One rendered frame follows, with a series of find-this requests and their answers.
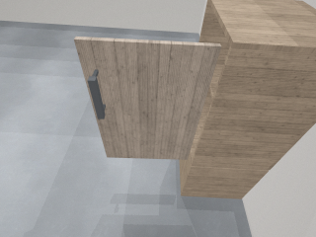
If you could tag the cupboard door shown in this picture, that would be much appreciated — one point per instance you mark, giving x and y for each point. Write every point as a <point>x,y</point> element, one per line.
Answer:
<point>154,92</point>

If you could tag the handle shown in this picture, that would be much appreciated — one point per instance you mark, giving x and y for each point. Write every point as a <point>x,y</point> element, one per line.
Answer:
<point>96,95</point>

